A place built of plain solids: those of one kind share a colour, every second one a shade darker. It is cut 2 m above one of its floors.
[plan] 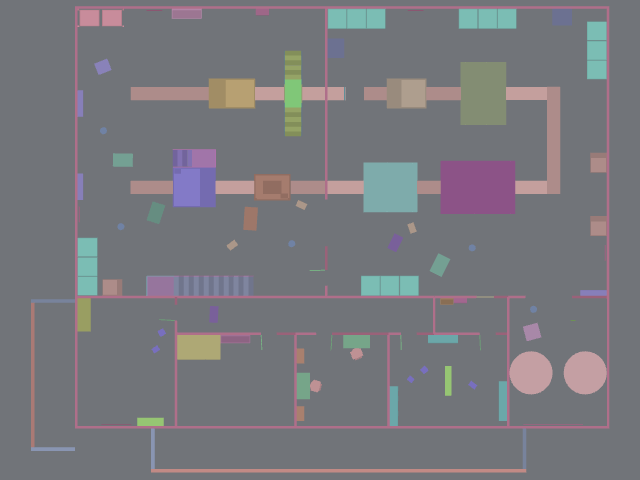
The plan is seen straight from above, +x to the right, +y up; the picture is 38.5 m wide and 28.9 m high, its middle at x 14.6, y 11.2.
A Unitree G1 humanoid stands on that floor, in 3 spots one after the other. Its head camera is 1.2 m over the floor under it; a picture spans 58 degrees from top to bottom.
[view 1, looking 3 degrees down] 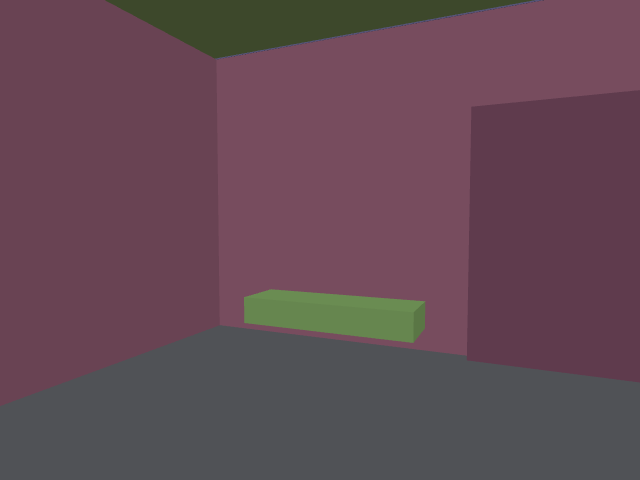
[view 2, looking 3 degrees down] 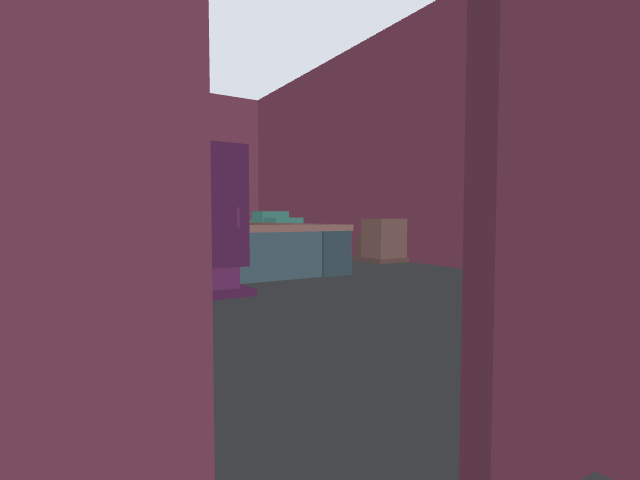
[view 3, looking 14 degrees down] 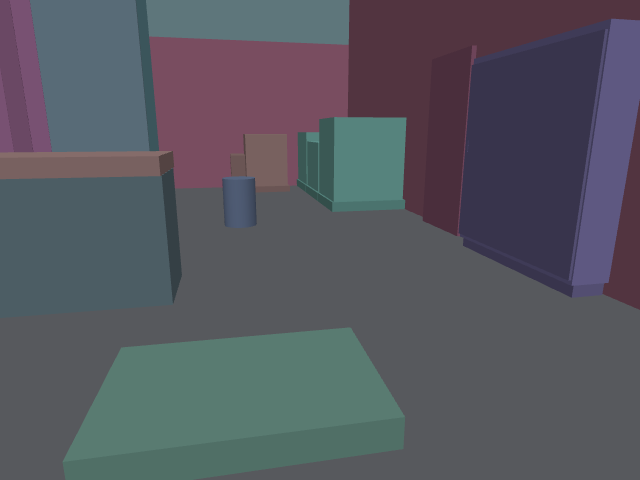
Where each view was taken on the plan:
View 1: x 2.90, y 3.90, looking -66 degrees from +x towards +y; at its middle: wall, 4.28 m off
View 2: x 23.70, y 6.70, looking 58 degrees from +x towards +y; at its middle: conveyor_body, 8.66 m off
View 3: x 2.76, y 17.76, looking -102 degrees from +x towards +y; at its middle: ground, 4.96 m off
